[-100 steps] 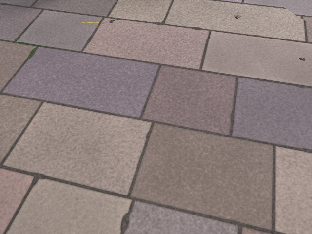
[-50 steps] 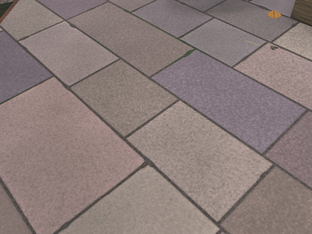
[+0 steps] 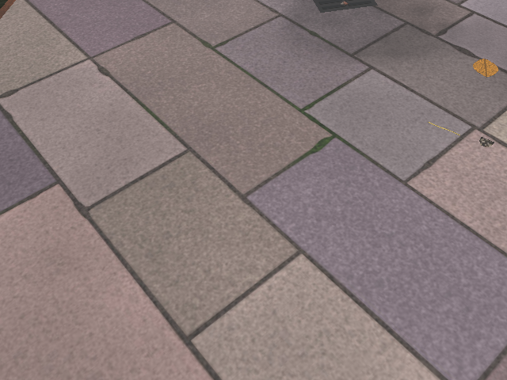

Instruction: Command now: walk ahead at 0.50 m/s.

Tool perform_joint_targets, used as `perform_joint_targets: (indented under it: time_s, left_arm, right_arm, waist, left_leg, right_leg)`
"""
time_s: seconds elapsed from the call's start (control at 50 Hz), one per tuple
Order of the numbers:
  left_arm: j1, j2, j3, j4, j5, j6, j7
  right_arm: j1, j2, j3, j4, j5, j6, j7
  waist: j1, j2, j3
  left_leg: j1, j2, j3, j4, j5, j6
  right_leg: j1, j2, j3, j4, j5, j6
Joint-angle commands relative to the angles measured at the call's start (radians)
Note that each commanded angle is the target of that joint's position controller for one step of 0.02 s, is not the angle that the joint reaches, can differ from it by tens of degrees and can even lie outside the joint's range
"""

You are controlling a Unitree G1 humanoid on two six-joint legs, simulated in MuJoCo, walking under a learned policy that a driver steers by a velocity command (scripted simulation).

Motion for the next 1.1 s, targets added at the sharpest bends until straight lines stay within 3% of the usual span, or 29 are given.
perform_joint_targets:
  time_s: [0.02, 0.08, 0.12, 0.16, 0.18, 0.2, 0.22, 0.24, 0.26, 0.28, 0.3, 0.32, 0.34, 0.4, 0.5, 0.58, 0.62, 0.64, 0.66, 0.68, 0.7, 0.72, 0.74, 0.76, 0.8, 0.9, 1.02, 1.06, 1.1]
  left_arm:
    - [-0.049, 0.164, 0.035, -0.063, -0.01, -0.013, 0.012]
    - [0.011, 0.178, 0.037, -0.027, -0.013, 0.004, 0.016]
    - [0.024, 0.183, 0.037, -0.01, -0.012, 0.022, 0.023]
    - [0.008, 0.191, 0.039, -0.003, -0.013, 0.035, 0.029]
    - [-0.018, 0.185, 0.036, -0.008, -0.016, 0.04, 0.032]
    - [-0.005, 0.15, 0.022, -0.02, -0.005, 0.037, 0.033]
    - [0.105, 0.061, -0.009, -0.029, 0.019, 0.025, 0.025]
    - [0.191, 0.065, -0.014, 0.003, -0.008, 0.027, 0.024]
    - [0.117, 0.178, 0.02, -0.004, -0.034, 0.037, 0.026]
    - [0.024, 0.179, 0.026, -0.036, -0.042, 0.052, 0.033]
    - [-0.004, 0.159, 0.027, -0.038, -0.032, 0.074, 0.042]
    - [0.006, 0.145, 0.032, -0.037, -0.024, 0.102, 0.054]
    - [0.032, 0.126, 0.031, -0.034, -0.021, 0.124, 0.061]
    - [0.032, 0.103, 0.037, -0.057, -0.011, 0.147, 0.072]
    - [-0.082, 0.096, 0.035, -0.121, -0.006, 0.145, 0.048]
    - [-0.117, 0.113, 0.045, -0.157, -0.008, 0.153, 0.026]
    - [-0.078, 0.111, 0.053, -0.149, -0.005, 0.151, 0.018]
    - [-0.048, 0.137, 0.065, -0.141, 0.002, 0.149, 0.023]
    - [-0.023, 0.233, 0.092, -0.148, 0.002, 0.144, 0.039]
    - [-0.036, 0.328, 0.105, -0.177, 0.018, 0.135, 0.045]
    - [-0.022, 0.276, 0.093, -0.18, 0.035, 0.11, 0.036]
    - [-0.058, 0.255, 0.084, -0.18, 0.032, 0.089, 0.035]
    - [-0.116, 0.233, 0.082, -0.19, 0.012, 0.081, 0.039]
    - [-0.159, 0.2, 0.071, -0.198, -0.007, 0.083, 0.044]
    - [-0.168, 0.179, 0.059, -0.208, -0.004, 0.089, 0.055]
    - [-0.143, 0.205, 0.07, -0.217, -0.008, 0.104, 0.07]
    - [-0.177, 0.218, 0.074, -0.234, -0.007, 0.121, 0.056]
    - [-0.194, 0.215, 0.073, -0.239, -0.012, 0.125, 0.053]
    - [-0.231, 0.208, 0.069, -0.249, -0.025, 0.133, 0.057]
  right_arm:
    - [-0.056, -0.025, 0.001, -0.063, 0.002, -0.02, 0.011]
    - [-0.141, -0.03, 0.001, -0.092, 0.004, -0.031, 0.028]
    - [-0.151, -0.046, -0.006, -0.105, -0.002, -0.039, 0.041]
    - [-0.093, -0.077, -0.02, -0.092, -0.011, -0.042, 0.044]
    - [0.003, -0.099, -0.033, -0.063, -0.02, -0.045, 0.038]
    - [0.094, -0.16, -0.05, -0.045, -0.033, -0.05, 0.029]
    - [0.171, -0.222, -0.058, -0.048, -0.058, -0.04, 0.018]
    - [0.204, -0.177, -0.05, -0.048, -0.037, -0.018, 0.018]
    - [0.173, -0.146, -0.044, -0.061, -0.02, 0.001, 0.018]
    - [0.099, -0.123, -0.035, -0.066, -0.012, 0.01, 0.012]
    - [0.031, -0.091, -0.024, -0.062, -0.009, 0.013, 0.01]
    - [-0.025, -0.073, -0.02, -0.06, -0.016, 0.013, 0.009]
    - [-0.064, -0.082, -0.025, -0.056, -0.028, 0.012, 0.009]
    - [-0.11, -0.09, -0.033, -0.043, -0.035, 0.005, -0.003]
    - [-0.107, -0.128, -0.049, -0.013, -0.02, 0.03, -0.029]
    - [-0.097, -0.156, -0.061, 0.01, 0.0, 0.055, -0.022]
    - [-0.108, -0.154, -0.063, 0.022, 0.019, 0.066, -0.022]
    - [-0.063, -0.124, -0.058, 0.044, 0.021, 0.071, -0.02]
    - [-0.033, -0.072, -0.047, 0.046, -0.003, 0.074, -0.015]
    - [-0.111, -0.06, -0.04, -0.02, -0.029, 0.071, -0.021]
    - [-0.174, -0.097, -0.052, -0.025, -0.025, 0.07, -0.026]
    - [-0.161, -0.1, -0.057, -0.021, -0.004, 0.072, -0.026]
    - [-0.126, -0.098, -0.061, 0.005, -0.001, 0.074, -0.033]
    - [-0.117, -0.115, -0.068, 0.013, -0.01, 0.074, -0.04]
    - [-0.105, -0.105, -0.07, 0.017, -0.011, 0.07, -0.039]
    - [-0.137, -0.068, -0.055, 0.006, 0.0, 0.062, -0.03]
    - [-0.122, -0.09, -0.057, 0.003, 0.009, 0.05, -0.012]
    - [-0.099, -0.096, -0.06, 0.004, 0.011, 0.04, -0.003]
    - [-0.034, -0.098, -0.065, 0.02, 0.009, 0.031, 0.005]
  waist:
    - [-0.009, -0.083, 0.031]
    - [0.023, -0.079, 0.047]
    - [0.014, -0.099, 0.022]
    - [-0.029, -0.124, -0.027]
    - [-0.088, -0.116, -0.079]
    - [-0.12, -0.059, -0.178]
    - [-0.101, 0.137, -0.344]
    - [-0.115, 0.234, -0.509]
    - [-0.14, 0.113, -0.448]
    - [-0.118, 0.072, -0.313]
    - [-0.088, 0.04, -0.206]
    - [-0.051, 0.063, -0.155]
    - [-0.026, 0.096, -0.122]
    - [-0.009, 0.105, -0.099]
    - [-0.046, 0.069, -0.117]
    - [-0.052, 0.071, -0.099]
    - [-0.019, 0.057, -0.101]
    - [-0.016, 0.01, -0.097]
    - [-0.036, -0.214, -0.082]
    - [-0.028, -0.406, -0.053]
    - [0.019, -0.259, -0.111]
    - [-0.013, -0.219, -0.111]
    - [-0.042, -0.164, -0.11]
    - [-0.054, -0.158, -0.107]
    - [-0.068, -0.167, -0.137]
    - [-0.041, -0.168, -0.138]
    - [-0.031, -0.202, -0.116]
    - [-0.04, -0.208, -0.122]
    - [-0.084, -0.198, -0.129]
  left_leg:
    - [0.091, -0.021, 0.029, -0.188, 0.176, -0.003]
    - [0.103, -0.054, 0.039, -0.297, 0.204, 0.009]
    - [0.121, -0.078, 0.033, -0.35, 0.165, 0.035]
    - [0.222, -0.105, 0.032, -0.386, 0.122, 0.064]
    - [0.358, -0.127, 0.052, -0.436, 0.175, 0.085]
    - [0.567, -0.05, 0.01, -0.416, 0.498, 0.12]
    - [0.964, 0.221, -0.242, -0.309, 0.869, 0.257]
    - [1.069, 0.34, -0.424, -0.332, 0.845, 0.36]
    - [0.956, 0.289, -0.362, -0.389, 0.639, 0.326]
    - [0.834, 0.247, -0.275, -0.433, 0.478, 0.287]
    - [0.682, 0.204, -0.197, -0.488, 0.362, 0.265]
    - [0.541, 0.177, -0.14, -0.542, 0.239, 0.248]
    - [0.427, 0.15, -0.089, -0.594, 0.173, 0.247]
    - [0.358, 0.154, 0.004, -0.645, 0.12, 0.266]
    - [0.428, 0.186, 0.07, -0.644, 0.048, 0.265]
    - [0.497, 0.217, 0.082, -0.594, 0.028, 0.237]
    - [0.495, 0.19, 0.121, -0.505, 0.003, 0.179]
    - [0.458, 0.145, 0.157, -0.414, -0.062, 0.119]
    - [0.312, 0.034, 0.26, -0.16, -0.232, 0.021]
    - [0.035, -0.131, 0.22, 0.077, -0.575, -0.055]
    - [0.013, -0.128, 0.057, 0.246, -0.6, -0.045]
    - [0.001, -0.115, 0.018, 0.285, -0.518, -0.027]
    - [-0.003, -0.1, 0.002, 0.272, -0.434, -0.022]
    - [-0.005, -0.094, -0.007, 0.252, -0.381, -0.025]
    - [0.061, -0.118, -0.002, 0.266, -0.314, -0.038]
    - [0.103, -0.142, -0.019, 0.019, -0.262, -0.065]
    - [0.25, -0.172, -0.03, -0.171, -0.293, -0.055]
    - [0.293, -0.179, -0.032, -0.257, -0.284, -0.042]
    - [0.414, -0.178, -0.011, -0.464, -0.137, -0.018]
  right_leg:
    - [-0.094, -0.238, 0.115, -0.137, 0.171, -0.143]
    - [-0.011, -0.265, 0.117, -0.082, 0.261, -0.132]
    - [0.069, -0.283, 0.121, 0.001, 0.379, -0.105]
    - [0.104, -0.284, 0.144, 0.103, 0.481, -0.071]
    - [0.09, -0.245, 0.135, 0.214, 0.558, -0.043]
    - [0.008, -0.179, 0.106, 0.382, 0.447, 0.002]
    - [-0.312, -0.075, 0.079, 0.719, -0.076, 0.072]
    - [-0.434, -0.014, 0.151, 0.94, -0.571, 0.104]
    - [-0.478, -0.056, 0.197, 1.022, -0.541, 0.108]
    - [-0.539, -0.094, 0.153, 1.024, -0.483, 0.113]
    - [-0.533, -0.127, 0.132, 0.977, -0.427, 0.127]
    - [-0.463, -0.157, 0.128, 0.929, -0.37, 0.138]
    - [-0.386, -0.151, 0.098, 0.917, -0.318, 0.151]
    - [-0.349, -0.161, 0.075, 0.839, -0.233, 0.156]
    - [-0.315, -0.182, 0.047, 0.638, -0.132, 0.129]
    - [-0.276, -0.165, 0.007, 0.501, -0.17, 0.093]
    - [-0.182, -0.128, -0.031, 0.329, -0.077, 0.054]
    - [-0.11, -0.112, -0.003, 0.237, 0.013, 0.021]
    - [-0.014, -0.266, 0.237, 0.115, 0.304, -0.05]
    - [0.032, -0.463, 0.558, 0.074, 0.441, -0.249]
    - [0.018, -0.451, 0.541, 0.067, 0.412, -0.289]
    - [0.016, -0.405, 0.454, 0.074, 0.384, -0.244]
    - [0.017, -0.355, 0.392, 0.089, 0.337, -0.187]
    - [0.014, -0.339, 0.368, 0.095, 0.342, -0.157]
    - [-0.01, -0.305, 0.337, 0.105, 0.42, -0.153]
    - [0.032, -0.281, 0.37, 0.12, 0.339, -0.155]
    - [-0.048, -0.262, 0.485, 0.135, 0.263, -0.16]
    - [-0.038, -0.251, 0.528, 0.16, 0.294, -0.15]
    - [-0.068, -0.206, 0.529, 0.205, 0.264, -0.103]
